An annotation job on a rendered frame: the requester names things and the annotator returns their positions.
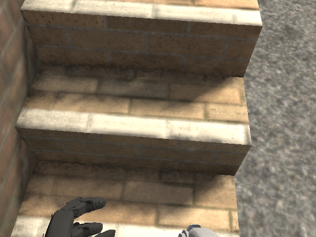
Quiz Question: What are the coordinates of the robot right thigh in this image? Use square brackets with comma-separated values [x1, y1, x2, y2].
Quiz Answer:
[178, 227, 219, 237]

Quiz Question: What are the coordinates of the left robot hand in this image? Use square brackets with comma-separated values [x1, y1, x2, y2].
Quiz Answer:
[42, 197, 116, 237]

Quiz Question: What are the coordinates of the robot right shin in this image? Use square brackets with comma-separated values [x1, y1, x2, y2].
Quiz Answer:
[187, 224, 200, 231]

